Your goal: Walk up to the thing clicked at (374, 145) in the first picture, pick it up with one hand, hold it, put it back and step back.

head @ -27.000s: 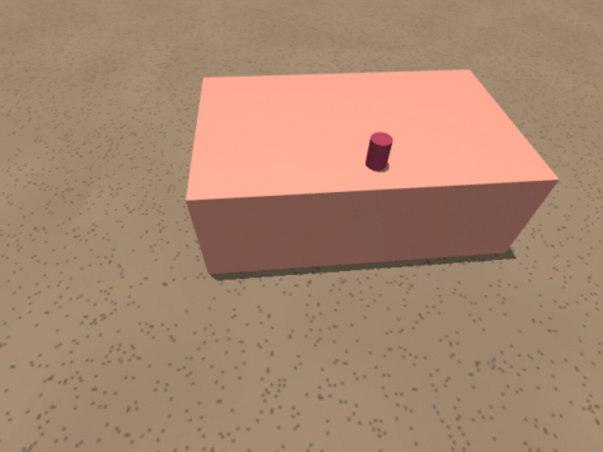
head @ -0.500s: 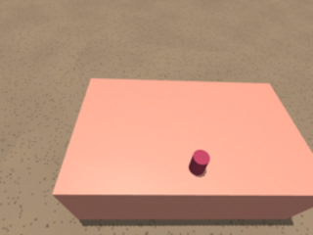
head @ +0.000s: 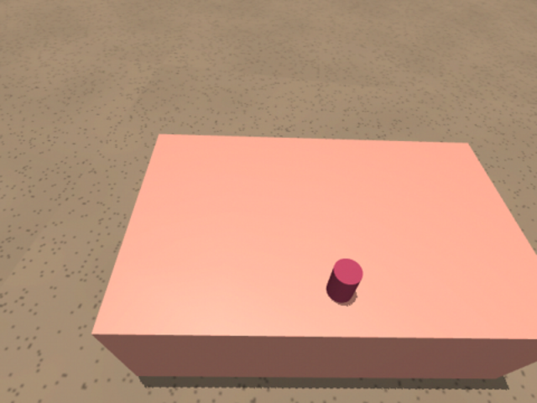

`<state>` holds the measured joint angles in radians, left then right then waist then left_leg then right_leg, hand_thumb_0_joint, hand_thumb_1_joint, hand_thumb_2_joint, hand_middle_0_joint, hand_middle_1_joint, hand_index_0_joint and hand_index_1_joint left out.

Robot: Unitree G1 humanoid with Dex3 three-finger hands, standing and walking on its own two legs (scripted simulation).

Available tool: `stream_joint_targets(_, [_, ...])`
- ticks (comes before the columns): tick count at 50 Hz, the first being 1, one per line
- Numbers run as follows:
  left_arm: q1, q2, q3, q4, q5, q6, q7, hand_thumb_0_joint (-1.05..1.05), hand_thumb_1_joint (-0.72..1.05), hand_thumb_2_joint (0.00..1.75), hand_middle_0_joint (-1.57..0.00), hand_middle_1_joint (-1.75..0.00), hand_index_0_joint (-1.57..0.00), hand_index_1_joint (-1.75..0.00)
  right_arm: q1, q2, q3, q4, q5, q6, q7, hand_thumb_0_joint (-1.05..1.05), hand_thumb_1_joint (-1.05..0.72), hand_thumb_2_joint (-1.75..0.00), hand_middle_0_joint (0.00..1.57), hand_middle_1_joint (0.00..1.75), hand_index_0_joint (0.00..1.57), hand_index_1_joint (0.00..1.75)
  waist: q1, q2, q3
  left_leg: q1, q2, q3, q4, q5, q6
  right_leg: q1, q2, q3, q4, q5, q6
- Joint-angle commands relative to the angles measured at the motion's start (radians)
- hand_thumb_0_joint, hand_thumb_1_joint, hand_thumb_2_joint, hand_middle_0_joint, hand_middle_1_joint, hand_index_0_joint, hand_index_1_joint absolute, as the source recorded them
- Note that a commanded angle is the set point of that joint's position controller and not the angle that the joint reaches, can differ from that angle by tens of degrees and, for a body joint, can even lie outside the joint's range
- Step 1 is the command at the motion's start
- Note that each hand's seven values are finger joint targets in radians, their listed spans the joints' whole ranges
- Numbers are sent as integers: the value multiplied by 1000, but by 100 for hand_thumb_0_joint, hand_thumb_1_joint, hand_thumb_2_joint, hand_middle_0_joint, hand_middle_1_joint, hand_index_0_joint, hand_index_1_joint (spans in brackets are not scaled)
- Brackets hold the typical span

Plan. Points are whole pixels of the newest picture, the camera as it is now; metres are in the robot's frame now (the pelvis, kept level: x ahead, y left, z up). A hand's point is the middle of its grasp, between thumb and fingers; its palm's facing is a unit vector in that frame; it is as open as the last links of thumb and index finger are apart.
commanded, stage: stand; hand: right
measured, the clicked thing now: (343, 281) +0.46 -0.21 -0.31
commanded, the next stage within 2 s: step back in 0.22 s
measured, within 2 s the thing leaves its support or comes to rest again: neither
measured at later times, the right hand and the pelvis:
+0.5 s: hand out of the picture +0.06 -0.30 -0.18, palm faces -0.04 +0.93 -0.36, open 7.4 cm; pelvis -0.06 -0.03 -0.03, yaw +0 degrees
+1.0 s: hand out of the picture -0.02 -0.26 -0.16, palm faces -0.15 +0.90 -0.40, open 7.4 cm; pelvis -0.15 +0.00 -0.03, yaw +6 degrees
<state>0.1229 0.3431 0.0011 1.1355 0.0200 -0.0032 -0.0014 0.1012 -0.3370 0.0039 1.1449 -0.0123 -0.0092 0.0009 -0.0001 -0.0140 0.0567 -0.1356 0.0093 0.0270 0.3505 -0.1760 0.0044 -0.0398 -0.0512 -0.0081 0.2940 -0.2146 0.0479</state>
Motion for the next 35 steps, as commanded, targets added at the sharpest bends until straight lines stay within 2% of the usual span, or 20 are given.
stream_joint_targets(1, [-13,201,40,-53,-6,-19,17,0,90,90,-20,-30,-20,-30,-37,-220,-42,-55,3,-24,-18,0,-90,-90,20,30,20,30,1,16,-81,66,127,-104,-37,243,18,-36,-89,47,-32,177,-51])
stream_joint_targets(10, [-22,207,42,-61,-4,-21,16,0,90,90,-20,-30,-20,-30,-34,-217,-43,-58,3,-21,-16,0,-90,-90,20,30,20,30,-4,10,-70,41,123,-110,-45,209,17,-31,-92,46,-42,151,-51])
stream_joint_targets(11, [-37,266,87,-81,-24,-9,18,0,90,90,-20,-30,-20,-30,-68,-279,-70,-85,11,0,-8,0,-90,-90,20,30,20,30,-3,18,47,-38,111,-123,48,371,55,-125,-63,39,62,263,-60])
stream_joint_targets(14, [5,222,86,-123,-26,1,22,0,90,90,-20,-30,-20,-30,-38,-284,-83,-123,22,12,-4,0,-90,-90,20,30,20,30,-10,85,-41,-31,170,-156,44,448,128,-110,-8,-7,211,197,-69])
stream_joint_targets(15, [6,208,86,-130,-25,8,21,0,90,90,-20,-30,-20,-30,-37,-298,-95,-137,18,17,-3,0,-90,-90,20,30,20,30,-16,115,-70,-45,201,-188,29,457,164,-115,25,-23,280,137,-69])
stream_joint_targets(18, [42,197,96,-156,-17,32,15,0,90,90,-20,-30,-20,-30,-64,-320,-116,-193,6,30,-7,0,-90,-90,20,30,20,30,-7,215,-119,-117,287,-270,-4,333,251,-136,64,0,510,-271,-78])
stream_joint_targets(19, [74,190,97,-159,-19,39,14,0,90,90,-20,-30,-20,-30,-84,-319,-119,-215,-2,35,-9,0,-90,-90,20,30,20,30,6,238,-129,-140,304,-273,0,291,266,-148,55,10,557,-304,-84])
stream_joint_targets(20, [103,190,99,-158,-17,42,12,0,90,90,-20,-30,-20,-30,-112,-313,-122,-233,-8,40,-11,0,-90,-90,20,30,20,30,23,228,-139,-155,294,-248,33,269,265,-148,47,21,551,-292,-88])
stream_joint_targets(21, [133,188,102,-158,-17,40,11,0,90,90,-20,-30,-20,-30,-136,-302,-120,-255,-8,46,-11,0,-90,-90,20,30,20,30,46,210,-152,-157,264,-215,104,294,240,-134,40,22,486,-237,-94])
stream_joint_targets(22, [154,184,106,-157,-15,33,14,0,90,90,-20,-30,-20,-30,-151,-279,-113,-266,-7,53,-9,0,-90,-90,20,30,20,30,65,168,-162,-145,208,-169,198,296,195,-127,34,18,356,-126,-99])
stream_joint_targets(23, [126,209,111,-177,-4,26,19,0,90,90,-20,-30,-20,-30,-141,-247,-106,-274,7,60,-7,0,-90,-90,20,30,20,30,66,49,-131,-137,103,-117,316,206,118,-175,-32,96,155,44,-101])
stream_joint_targets(24, [84,284,129,-205,13,13,24,0,90,90,-20,-30,-20,-30,-141,-211,-95,-286,26,62,-7,0,-90,-90,20,30,20,30,51,-97,-88,-245,-42,-85,458,37,50,-160,-153,277,73,241,-129])
stream_joint_targets(25, [51,333,144,-227,18,10,27,0,90,90,-20,-30,-20,-30,-118,-178,-86,-293,22,66,-13,0,-90,-90,20,30,20,30,42,-187,-37,-393,-151,-115,588,-355,23,-127,-262,405,37,384,-208])
stream_joint_targets(26, [5,319,135,-253,22,8,27,0,90,90,-20,-30,-20,-30,-37,-187,-87,-266,14,77,-21,0,-90,-90,20,30,20,30,-4,-112,-31,-374,-132,-192,722,-423,21,-164,-285,347,76,482,-256])
stream_joint_targets(27, [-35,350,143,-278,29,4,32,0,90,90,-20,-30,-20,-30,2,-195,-95,-263,13,78,-29,0,-90,-90,20,30,20,30,-8,-174,-49,-379,-127,-197,807,-450,31,-221,-341,403,82,547,-318])
stream_joint_targets(29, [-89,306,138,-316,25,1,31,0,90,90,-20,-30,-20,-30,19,-244,-110,-254,19,73,-25,0,-90,-90,20,30,20,30,-19,-168,-48,-350,-113,-218,884,-350,23,-246,-260,308,87,445,-283])
stream_joint_targets(30, [-114,282,132,-321,23,-2,32,0,90,90,-20,-30,-20,-30,46,-261,-110,-243,23,71,-23,0,-90,-90,20,30,20,30,-40,-142,-62,-359,-123,-213,881,-303,11,-193,-189,215,124,454,-232])
stream_joint_targets(31, [-106,276,128,-327,24,-2,34,0,90,90,-20,-30,-20,-30,50,-257,-105,-252,21,69,-25,0,-90,-90,20,30,20,30,-38,-139,-88,-400,-134,-206,884,-283,4,-117,-178,186,165,491,-215])
stream_joint_targets(33, [-37,254,128,-337,21,-3,41,0,90,90,-20,-30,-20,-30,40,-245,-92,-269,12,62,-30,0,-90,-90,20,30,20,30,6,-110,-130,-452,-119,-193,851,-285,-10,14,-204,186,219,571,-244])
stream_joint_targets(35, [54,227,125,-331,12,4,53,0,90,90,-20,-30,-20,-30,-12,-231,-81,-294,3,52,-32,0,-90,-90,20,30,20,30,58,-108,-139,-495,-96,-174,733,-294,-10,126,-204,183,250,625,-248])
